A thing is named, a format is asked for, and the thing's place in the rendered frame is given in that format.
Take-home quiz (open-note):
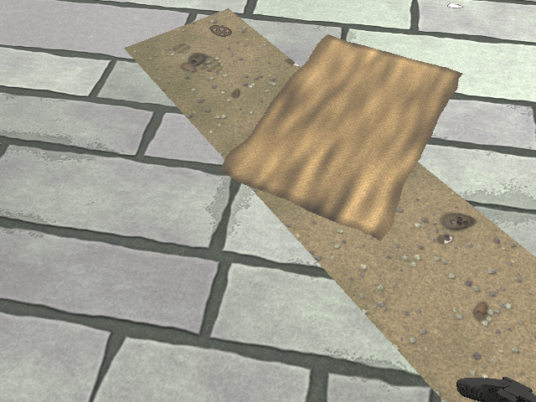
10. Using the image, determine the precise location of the robot right hand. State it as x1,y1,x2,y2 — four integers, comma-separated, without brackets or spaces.
456,377,536,402

